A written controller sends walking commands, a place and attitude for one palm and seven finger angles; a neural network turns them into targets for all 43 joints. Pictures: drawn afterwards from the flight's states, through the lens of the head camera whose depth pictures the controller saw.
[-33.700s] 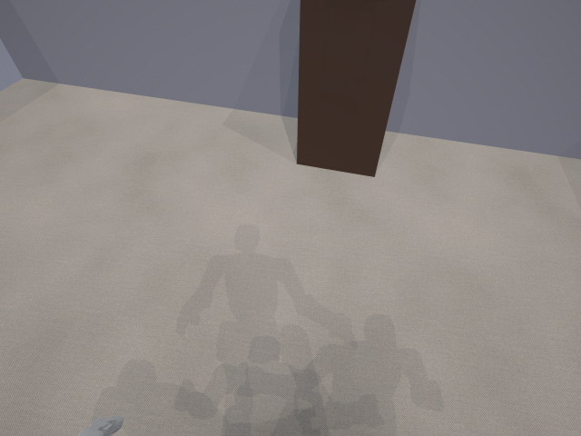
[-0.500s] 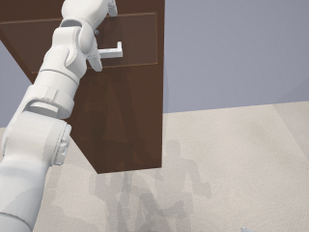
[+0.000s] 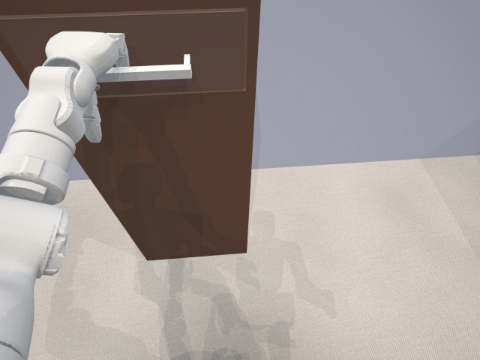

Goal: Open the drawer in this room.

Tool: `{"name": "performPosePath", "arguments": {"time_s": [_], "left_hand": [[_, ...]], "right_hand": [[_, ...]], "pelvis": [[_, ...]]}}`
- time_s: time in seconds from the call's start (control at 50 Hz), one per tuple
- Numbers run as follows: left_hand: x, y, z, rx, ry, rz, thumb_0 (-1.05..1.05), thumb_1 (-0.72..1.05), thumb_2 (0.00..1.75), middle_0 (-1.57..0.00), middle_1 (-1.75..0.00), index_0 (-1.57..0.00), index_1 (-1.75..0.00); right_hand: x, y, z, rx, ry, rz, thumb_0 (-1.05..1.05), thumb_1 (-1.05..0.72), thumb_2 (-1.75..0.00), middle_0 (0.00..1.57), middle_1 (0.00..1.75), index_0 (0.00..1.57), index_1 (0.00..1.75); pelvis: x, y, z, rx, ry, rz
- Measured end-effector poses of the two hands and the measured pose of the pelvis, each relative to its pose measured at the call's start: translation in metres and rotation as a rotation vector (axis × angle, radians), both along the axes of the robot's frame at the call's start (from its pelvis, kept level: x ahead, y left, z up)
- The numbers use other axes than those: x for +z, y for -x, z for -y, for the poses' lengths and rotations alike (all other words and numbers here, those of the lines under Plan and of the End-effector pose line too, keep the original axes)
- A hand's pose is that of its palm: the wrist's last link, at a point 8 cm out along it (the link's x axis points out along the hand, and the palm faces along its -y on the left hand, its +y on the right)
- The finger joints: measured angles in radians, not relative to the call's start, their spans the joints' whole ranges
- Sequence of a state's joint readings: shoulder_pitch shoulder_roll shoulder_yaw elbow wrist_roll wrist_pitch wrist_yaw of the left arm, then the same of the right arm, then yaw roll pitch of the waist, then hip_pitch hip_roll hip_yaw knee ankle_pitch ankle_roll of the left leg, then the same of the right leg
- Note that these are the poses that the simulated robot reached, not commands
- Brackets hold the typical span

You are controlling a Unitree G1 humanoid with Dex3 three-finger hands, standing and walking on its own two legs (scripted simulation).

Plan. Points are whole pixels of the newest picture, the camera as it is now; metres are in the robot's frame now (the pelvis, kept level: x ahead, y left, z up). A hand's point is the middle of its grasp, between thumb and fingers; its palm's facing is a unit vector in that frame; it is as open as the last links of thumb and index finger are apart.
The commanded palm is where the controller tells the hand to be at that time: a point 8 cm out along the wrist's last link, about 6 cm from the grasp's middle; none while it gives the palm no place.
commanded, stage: move the hooked fingers above the handle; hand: left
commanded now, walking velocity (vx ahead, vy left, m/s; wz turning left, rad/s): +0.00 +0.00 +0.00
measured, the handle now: (134, 67) +0.56 +0.18 +0.18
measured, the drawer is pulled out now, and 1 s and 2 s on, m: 0.00 0.00 0.00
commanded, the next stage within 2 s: lower the fingers behind the handle in 0.38 s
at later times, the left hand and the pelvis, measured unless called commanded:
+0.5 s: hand (130, 43) +0.52 +0.16 +0.24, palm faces +0.01 -0.02 -1.00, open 13.5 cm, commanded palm +0.50 +0.19 +0.28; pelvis +0.00 +0.00 +0.00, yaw +0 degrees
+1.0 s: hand (122, 83) +0.51 +0.19 +0.18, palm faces +0.05 -0.04 -1.00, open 13.8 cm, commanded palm +0.50 +0.20 +0.24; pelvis +0.01 -0.01 +0.00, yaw +0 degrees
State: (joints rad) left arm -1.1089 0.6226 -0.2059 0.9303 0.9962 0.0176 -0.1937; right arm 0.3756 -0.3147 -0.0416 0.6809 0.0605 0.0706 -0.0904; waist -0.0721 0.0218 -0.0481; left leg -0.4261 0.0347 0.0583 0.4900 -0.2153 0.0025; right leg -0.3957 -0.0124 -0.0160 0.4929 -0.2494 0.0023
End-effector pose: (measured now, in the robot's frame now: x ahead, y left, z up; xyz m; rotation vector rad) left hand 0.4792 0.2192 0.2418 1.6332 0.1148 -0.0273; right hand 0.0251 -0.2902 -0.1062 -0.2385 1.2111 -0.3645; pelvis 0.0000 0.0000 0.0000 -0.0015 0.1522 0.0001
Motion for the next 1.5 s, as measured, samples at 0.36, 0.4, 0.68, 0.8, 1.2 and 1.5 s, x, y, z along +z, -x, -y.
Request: {"name": "performPosePath", "arguments": {"time_s": [0.36,0.4,0.68,0.8,1.2,1.5], "left_hand": [[0.053,-0.019,0.059,0.028,0.088,0.175,0.0,-0.49,0.3,-0.48,-1.28,-0.42,-1.3],[0.055,-0.018,0.062,0.053,0.068,0.156,0.0,-0.49,0.3,-0.45,-1.26,-0.41,-1.29],[0.044,-0.016,0.051,0.014,0.061,0.099,0.0,-0.49,0.3,-0.33,-1.22,-0.33,-1.26],[-0.001,-0.013,0.03,0.047,0.063,0.01,0.0,-0.49,0.3,-0.32,-1.22,-0.32,-1.23],[-0.001,-0.017,0.036,0.013,0.108,0.153,0.0,-0.49,0.3,-0.4,-1.25,-0.38,-1.28],[-0.036,-0.011,0.017,-0.015,0.063,0.072,0.0,-0.49,0.3,-0.31,-1.2,-0.3,-1.22]], "right_hand": [[-0.025,-0.068,-0.057,0.097,-0.201,0.116,0.0,-0.9,-0.9,0.2,0.3,0.2,0.3],[-0.025,-0.068,-0.059,0.083,-0.21,0.133,0.0,-0.9,-0.9,0.2,0.3,0.2,0.3],[-0.014,0.012,0.003,-0.037,-0.049,0.014,0.0,-0.9,-0.9,0.2,0.3,0.2,0.3],[-0.01,0.037,0.015,-0.073,-0.019,-0.044,0.0,-0.9,-0.9,0.2,0.3,0.2,0.3],[-0.023,-0.053,-0.044,0.043,-0.165,0.095,0.0,-0.9,-0.9,0.2,0.3,0.2,0.3],[-0.012,-0.046,-0.021,0.039,-0.076,0.062,0.0,-0.9,-0.9,0.2,0.3,0.2,0.3]], "pelvis": [[-0.001,-0.01,-0.007,0.009,-0.005,-0.022],[-0.001,-0.007,-0.005,0.002,-0.008,-0.019],[-0.005,0.008,0.012,-0.015,-0.008,-0.021],[-0.005,0.007,0.013,-0.019,-0.004,-0.026],[-0.004,-0.015,-0.004,-0.009,-0.001,-0.033],[-0.007,-0.013,-0.001,-0.002,0.0,-0.036]]}}
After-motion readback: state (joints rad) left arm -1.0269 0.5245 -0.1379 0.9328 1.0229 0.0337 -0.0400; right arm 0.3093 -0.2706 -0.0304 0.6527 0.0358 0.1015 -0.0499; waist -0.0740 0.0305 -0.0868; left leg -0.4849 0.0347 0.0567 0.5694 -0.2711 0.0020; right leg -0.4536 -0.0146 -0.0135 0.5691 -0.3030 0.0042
